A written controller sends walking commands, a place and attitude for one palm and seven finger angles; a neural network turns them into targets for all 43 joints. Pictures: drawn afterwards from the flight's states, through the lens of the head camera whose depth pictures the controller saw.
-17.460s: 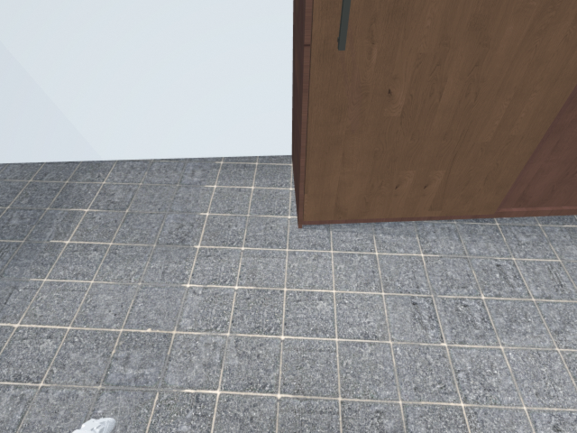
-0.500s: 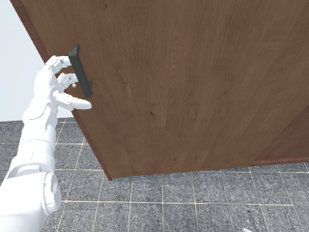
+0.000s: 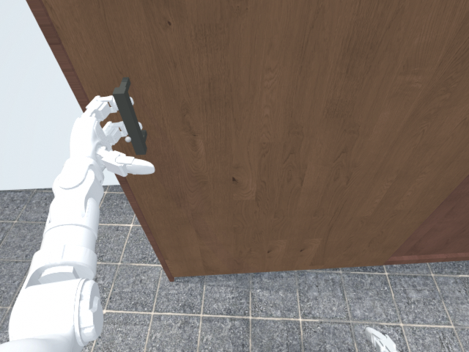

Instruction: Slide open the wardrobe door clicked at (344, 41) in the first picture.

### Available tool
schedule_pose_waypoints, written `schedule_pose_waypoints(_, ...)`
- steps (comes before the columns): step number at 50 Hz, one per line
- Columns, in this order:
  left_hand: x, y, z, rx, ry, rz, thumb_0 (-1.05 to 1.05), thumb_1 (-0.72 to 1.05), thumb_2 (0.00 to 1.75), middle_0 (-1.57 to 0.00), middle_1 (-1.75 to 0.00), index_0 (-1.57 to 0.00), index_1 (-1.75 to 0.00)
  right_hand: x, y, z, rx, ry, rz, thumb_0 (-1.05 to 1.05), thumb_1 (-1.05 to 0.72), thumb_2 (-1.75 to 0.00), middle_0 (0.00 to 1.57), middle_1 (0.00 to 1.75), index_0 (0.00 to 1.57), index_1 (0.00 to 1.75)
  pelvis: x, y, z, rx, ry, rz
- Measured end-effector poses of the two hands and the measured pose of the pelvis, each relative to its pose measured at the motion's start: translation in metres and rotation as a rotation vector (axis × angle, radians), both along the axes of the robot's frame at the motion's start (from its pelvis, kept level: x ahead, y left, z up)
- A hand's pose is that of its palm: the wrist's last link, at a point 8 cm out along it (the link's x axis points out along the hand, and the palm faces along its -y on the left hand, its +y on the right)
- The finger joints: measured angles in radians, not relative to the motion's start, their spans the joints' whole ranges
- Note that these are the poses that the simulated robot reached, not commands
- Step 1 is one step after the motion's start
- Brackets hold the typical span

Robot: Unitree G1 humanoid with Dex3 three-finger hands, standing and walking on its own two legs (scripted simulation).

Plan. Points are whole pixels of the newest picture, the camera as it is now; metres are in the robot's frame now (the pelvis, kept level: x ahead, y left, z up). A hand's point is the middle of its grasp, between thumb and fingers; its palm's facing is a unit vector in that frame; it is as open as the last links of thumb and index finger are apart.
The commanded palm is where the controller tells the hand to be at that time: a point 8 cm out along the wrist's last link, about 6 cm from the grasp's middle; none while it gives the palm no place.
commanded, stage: slide the fingers in behind the handle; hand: left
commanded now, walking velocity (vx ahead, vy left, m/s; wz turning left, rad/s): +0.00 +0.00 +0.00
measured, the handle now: (133, 117) +0.49 +0.21 +0.14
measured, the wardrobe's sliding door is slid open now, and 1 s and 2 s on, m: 0.00 0.00 0.00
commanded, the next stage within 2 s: grip the handle and tug to test in 0.94 s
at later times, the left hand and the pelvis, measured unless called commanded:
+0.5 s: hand (141, 138) +0.43 +0.18 +0.15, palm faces +0.10 -0.99 +0.01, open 14.0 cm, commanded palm +0.40 +0.22 +0.15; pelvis -0.01 +0.00 +0.00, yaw +0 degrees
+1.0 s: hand (142, 139) +0.43 +0.18 +0.15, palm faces +0.10 -0.99 +0.01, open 14.2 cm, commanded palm +0.39 +0.22 +0.15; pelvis +0.00 +0.00 +0.00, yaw +0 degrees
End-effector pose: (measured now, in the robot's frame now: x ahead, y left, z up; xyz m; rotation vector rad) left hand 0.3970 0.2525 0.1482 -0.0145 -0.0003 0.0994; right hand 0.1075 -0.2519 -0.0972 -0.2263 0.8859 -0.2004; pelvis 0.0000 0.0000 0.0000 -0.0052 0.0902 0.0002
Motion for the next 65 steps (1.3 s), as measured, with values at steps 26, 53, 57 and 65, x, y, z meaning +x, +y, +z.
schedule_pose_waypoints(26,0.005,-0.022,-0.003,0.003,0.002,0.004,-0.01,-0.5,0.3,-0.28,-1.2,-0.3,-1.2,-0.027,-0.003,-0.008,0.008,0.054,-0.028,0.01,-0.9,-0.9,0.2,0.3,0.2,0.3,-0.005,-0.002,0.0,0.003,-0.002,-0.005)
schedule_pose_waypoints(53,0.004,-0.023,-0.003,0.008,-0.002,0.006,-0.01,-0.5,0.3,-0.26,-1.2,-0.26,-1.19,-0.006,0.007,-0.004,0.02,0.017,-0.003,0.01,-0.9,-0.9,0.2,0.3,0.2,0.3,0.001,0.003,0.001,0.001,-0.006,-0.005)
schedule_pose_waypoints(57,0.004,-0.023,-0.003,0.007,-0.002,0.005,-0.01,-0.48,0.31,-0.26,-1.2,-0.27,-1.19,-0.003,0.007,-0.004,0.021,0.015,-0.003,0.01,-0.9,-0.9,0.2,0.3,0.2,0.3,0.003,0.003,0.001,0.0,-0.008,-0.006)
schedule_pose_waypoints(65,0.005,-0.023,-0.003,0.008,0.0,0.01,-0.01,-0.26,0.4,-0.27,-1.22,-0.28,-1.21,0.002,0.008,-0.003,0.02,0.012,-0.002,0.01,-0.9,-0.9,0.2,0.3,0.2,0.3,0.006,0.004,0.002,-0.001,-0.01,-0.005)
